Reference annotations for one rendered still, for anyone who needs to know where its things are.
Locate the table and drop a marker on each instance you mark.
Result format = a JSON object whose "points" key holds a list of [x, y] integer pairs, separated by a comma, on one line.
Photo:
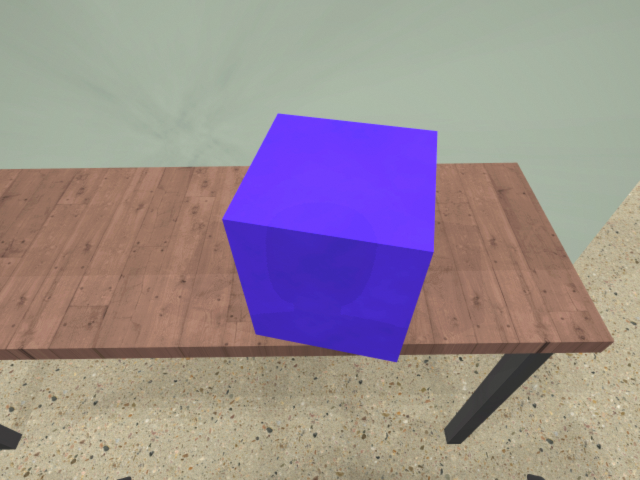
{"points": [[111, 263]]}

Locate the carton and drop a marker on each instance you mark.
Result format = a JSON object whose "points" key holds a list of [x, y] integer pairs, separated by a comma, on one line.
{"points": [[332, 232]]}

